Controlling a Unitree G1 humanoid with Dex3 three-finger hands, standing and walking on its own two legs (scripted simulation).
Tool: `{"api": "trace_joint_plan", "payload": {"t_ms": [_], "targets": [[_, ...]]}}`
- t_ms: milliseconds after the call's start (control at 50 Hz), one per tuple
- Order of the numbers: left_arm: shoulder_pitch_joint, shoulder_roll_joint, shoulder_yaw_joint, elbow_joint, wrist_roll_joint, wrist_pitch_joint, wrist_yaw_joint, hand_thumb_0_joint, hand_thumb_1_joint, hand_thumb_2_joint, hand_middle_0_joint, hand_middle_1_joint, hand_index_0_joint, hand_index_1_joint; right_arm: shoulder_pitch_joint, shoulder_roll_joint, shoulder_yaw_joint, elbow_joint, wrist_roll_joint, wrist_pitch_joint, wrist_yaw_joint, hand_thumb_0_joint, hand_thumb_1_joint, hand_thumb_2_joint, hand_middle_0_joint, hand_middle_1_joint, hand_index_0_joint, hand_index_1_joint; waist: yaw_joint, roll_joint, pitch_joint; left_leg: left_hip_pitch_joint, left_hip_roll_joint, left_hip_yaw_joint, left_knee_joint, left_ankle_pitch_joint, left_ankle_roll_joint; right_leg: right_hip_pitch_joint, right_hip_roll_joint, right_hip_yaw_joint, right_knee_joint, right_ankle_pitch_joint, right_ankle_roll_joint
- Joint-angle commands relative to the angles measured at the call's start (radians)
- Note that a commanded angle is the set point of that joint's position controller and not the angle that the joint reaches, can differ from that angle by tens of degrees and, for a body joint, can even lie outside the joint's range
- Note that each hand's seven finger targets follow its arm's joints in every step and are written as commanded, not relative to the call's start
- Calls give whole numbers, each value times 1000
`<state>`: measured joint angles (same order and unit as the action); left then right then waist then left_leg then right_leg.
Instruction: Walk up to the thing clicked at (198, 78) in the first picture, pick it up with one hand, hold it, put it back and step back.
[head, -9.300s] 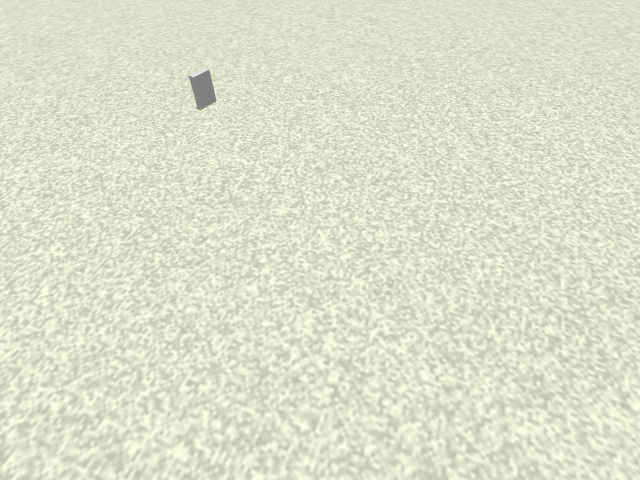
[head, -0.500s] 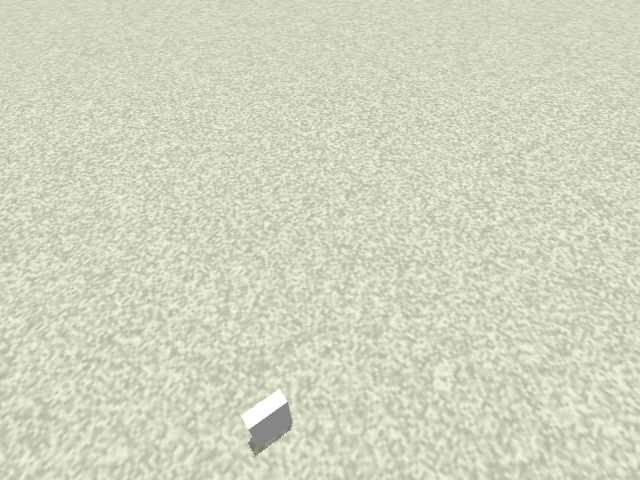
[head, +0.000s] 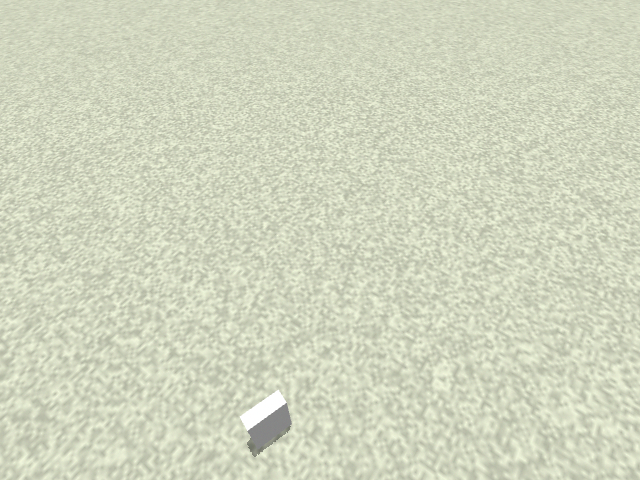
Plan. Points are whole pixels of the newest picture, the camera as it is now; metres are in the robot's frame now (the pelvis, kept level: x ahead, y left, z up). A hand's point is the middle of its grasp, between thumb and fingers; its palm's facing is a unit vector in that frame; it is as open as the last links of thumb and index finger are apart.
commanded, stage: stand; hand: left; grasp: from the side
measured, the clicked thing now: (267, 420) +0.38 +0.18 -0.69
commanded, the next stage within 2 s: go down in 0.06 s
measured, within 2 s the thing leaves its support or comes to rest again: neither
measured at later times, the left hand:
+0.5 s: hand (158, 469) +0.18 +0.26 -0.18, palm faces +0.05 -0.94 -0.33, open 13.3 cm
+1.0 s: hand out of the picture +0.15 +0.28 -0.21, palm faces +0.08 -0.95 -0.32, open 17.4 cm
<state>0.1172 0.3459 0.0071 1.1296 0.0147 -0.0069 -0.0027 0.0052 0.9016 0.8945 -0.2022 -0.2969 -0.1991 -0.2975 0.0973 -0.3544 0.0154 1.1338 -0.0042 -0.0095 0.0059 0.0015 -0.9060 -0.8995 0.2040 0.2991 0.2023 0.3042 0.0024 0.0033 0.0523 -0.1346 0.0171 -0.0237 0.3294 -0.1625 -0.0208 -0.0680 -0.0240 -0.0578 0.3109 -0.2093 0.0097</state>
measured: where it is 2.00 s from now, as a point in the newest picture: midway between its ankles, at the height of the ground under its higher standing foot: outside the picture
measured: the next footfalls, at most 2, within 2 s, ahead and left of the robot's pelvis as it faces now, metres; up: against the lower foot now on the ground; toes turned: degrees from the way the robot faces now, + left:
none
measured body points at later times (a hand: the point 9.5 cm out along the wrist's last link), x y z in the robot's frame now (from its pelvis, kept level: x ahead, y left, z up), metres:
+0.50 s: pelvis -0.01 +0.00 -0.03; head +0.05 +0.01 +0.41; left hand +0.17 +0.31 -0.15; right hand +0.07 -0.27 -0.15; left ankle +0.01 +0.13 -0.75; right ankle -0.02 -0.12 -0.75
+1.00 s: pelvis -0.01 +0.01 -0.09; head +0.07 +0.03 +0.35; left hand +0.14 +0.33 -0.18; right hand +0.16 -0.24 -0.16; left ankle +0.01 +0.13 -0.75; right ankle -0.02 -0.12 -0.75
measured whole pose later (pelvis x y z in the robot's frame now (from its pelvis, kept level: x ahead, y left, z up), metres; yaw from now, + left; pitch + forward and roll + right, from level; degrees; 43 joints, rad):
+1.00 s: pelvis -0.01 +0.01 -0.09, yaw -2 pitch +16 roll -3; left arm 0.25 0.34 0.27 0.45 0.01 0.23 -0.08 -0.01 -0.57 0.01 -0.11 -0.08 -0.10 -0.08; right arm 0.20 -0.23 -0.01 0.55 0.01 -0.14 -0.07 0.01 -0.89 -0.89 0.20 0.30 0.20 0.30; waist -0.03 0.00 -0.11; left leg -0.89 0.04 -0.04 1.11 -0.50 -0.01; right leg -0.81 -0.01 -0.05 1.06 -0.53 0.02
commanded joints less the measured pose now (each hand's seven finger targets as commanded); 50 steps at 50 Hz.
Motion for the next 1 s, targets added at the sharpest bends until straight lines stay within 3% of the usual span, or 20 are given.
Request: {"api": "trace_joint_plan", "payload": {"t_ms": [0, 120, 140, 160, 180, 200, 220, 260, 300, 320, 360, 420, 480, 520, 600, 620, 660, 740, 920, 980], "targets": [[-28, 220, 40, -54, -2, -20, 11, 0, 900, 900, -200, -300, -200, -301, -36, -208, -39, -59, -3, -15, -16, 0, -900, -900, 200, 300, 200, 300, -1, -10, -74, 29, 113, -84, -35, 162, 35, -21, -121, 93, -61, 114, -23], [-24, 219, 40, -52, -4, -20, 9, 0, 900, 900, -200, -300, -200, -301, -39, -209, -37, -58, -3, -17, -15, 0, -900, -900, 200, 300, 200, 300, 1, 7, -69, 27, 110, -86, -42, 154, 34, -18, -119, 92, -56, 113, -23], [-27, 217, 41, -52, -4, -20, 10, 0, 820, 820, -120, -220, -120, -221, -33, -210, -39, -58, -3, -17, -16, 0, -963, -919, 212, 300, 206, 300, -1, 4, -76, 19, 107, -83, -38, 146, 35, -11, -121, 94, -59, 112, -23], [-378, 63, 35, -403, -59, -120, 22, 0, 740, 740, -40, -140, -40, -141, -14, -48, -8, -345, 65, -69, -38, 0, -1009, -930, 198, 300, 199, 300, -126, 52, -14, -66, -23, 64, 18, -8, 24, -262, 15, 36, 19, 86, -17], [-472, 108, 55, -355, -61, -111, 31, 0, 660, 660, -21, -60, -19, -61, 41, -73, -11, -283, 66, -65, -48, 0, -991, -929, 199, 301, 200, 301, -99, 53, -40, -66, -32, 62, 36, -40, 26, -225, 11, 27, 33, 56, -20], [-312, 168, 107, -180, -47, -69, 38, 0, 580, 580, -21, -45, -14, -49, 75, -101, -25, -268, 62, -52, -52, 0, -1010, -934, 199, 301, 199, 301, -83, -26, -29, -105, -32, 59, 60, -52, 31, -233, 19, 15, 43, 28, -21], [-237, 197, 138, -117, -37, -53, 29, 0, 500, 500, -20, -61, -14, -64, 79, -104, -38, -296, 64, -43, -52, 0, -984, -927, 199, 301, 200, 301, -45, -60, -40, -142, -23, 56, 94, -20, 32, -231, 23, 3, 77, 31, -21], [-295, 260, 180, -164, -13, -55, 19, 0, 340, 340, -17, -58, -18, -56, 122, -99, -65, -330, 53, -47, -67, 0, -982, -925, 199, 300, 200, 300, -29, -51, -188, -142, -25, 50, 160, 54, 35, -225, 17, 18, 144, 112, -17], [-208, 236, 201, -94, 21, -33, -2, 0, 180, 220, -21, -81, -22, -78, 161, -96, -84, -361, 35, -54, -60, 0, -960, -918, 199, 300, 200, 300, -34, -37, -265, -186, -27, 42, 234, 103, 31, -251, 19, 22, 226, 167, -18], [-146, 250, 233, -72, 44, -20, -11, 0, 156, 203, -26, -68, -24, -68, 166, -94, -98, -377, 25, -53, -52, 0, -949, -916, 199, 301, 200, 301, -5, -12, -292, -223, -31, 44, 268, 119, 29, -259, 15, 27, 257, 177, -23], [-76, 255, 277, -137, 47, 0, -17, 0, 34, 164, -48, -81, -46, -81, 169, -84, -106, -428, 25, -53, -43, 0, -951, -914, 199, 300, 200, 300, 36, 39, -364, -218, -32, 43, 288, 154, 22, -242, 21, 30, 292, 181, -32], [-101, 193, 252, -171, 42, 52, -24, 0, -103, 124, -65, -79, -60, -79, 138, -71, -95, -488, 27, -57, -36, 0, -921, -905, 199, 300, 200, 300, 9, 58, -279, -296, -24, 40, 325, 107, 15, -338, 29, 23, 321, 107, -34], [-91, 237, 294, -239, 40, 74, -37, 0, -304, 96, -69, -84, -59, -92, 107, -68, -100, -548, 32, -66, -30, 0, -908, -903, 199, 301, 200, 301, 14, 26, -275, -393, -19, 35, 395, 31, 20, -413, 31, 21, 381, 30, -33], [-64, 210, 289, -299, 33, 79, -52, 0, -391, 92, -72, -92, -60, -102, 118, -61, -103, -574, 32, -76, -28, 0, -898, -900, 199, 300, 200, 300, 4, 16, -291, -433, -15, 34, 437, -7, 24, -463, 31, 21, 423, -5, -32], [-70, 235, 317, -490, 21, 81, -66, 0, -509, 40, -87, -94, -79, -101, 127, -61, -111, -628, 31, -105, -41, 0, -875, -893, 200, 300, 200, 300, -12, 50, -345, -460, -6, 26, 495, -52, 25, -539, 31, 24, 493, -45, -29], [-82, 207, 293, -542, 18, 82, -72, 0, -536, 35, -88, -95, -81, -101, 136, -53, -109, -627, 30, -113, -44, 0, -870, -891, 200, 300, 200, 300, -22, 58, -342, -466, -3, 25, 508, -65, 24, -566, 32, 24, 509, -55, -28], [-41, 206, 304, -609, 13, 92, -74, 0, -596, 5, -100, -85, -92, -92, 143, -54, -112, -639, 29, -124, -53, 0, -880, -893, 199, 300, 199, 300, -30, 66, -388, -452, 7, 14, 524, -46, 23, -581, 35, 21, 538, -41, -29], [64, 214, 318, -694, 14, 141, -69, 0, -611, 0, -107, -84, -100, -88, 144, -55, -107, -664, 26, -139, -70, 0, -872, -890, 200, 300, 200, 300, -34, 54, -413, -461, 9, 16, 571, -7, 31, -581, 30, 26, 560, 3, -23], [154, 215, 351, -812, 0, 212, -62, 0, -611, 0, -111, -89, -107, -90, 133, -37, -89, -698, 16, -171, -97, 0, -884, -892, 200, 300, 199, 300, -42, 94, -372, -542, 11, 1, 617, -72, 27, -664, 32, 12, 612, -68, -26], [170, 191, 333, -862, -11, 219, -76, 0, -611, 0, -114, -91, -112, -90, 123, -34, -86, -719, 13, -182, -99, 0, -893, -894, 200, 300, 199, 300, -43, 106, -386, -545, 14, -3, 637, -41, 25, -685, 36, 10, 637, -49, -26]]}}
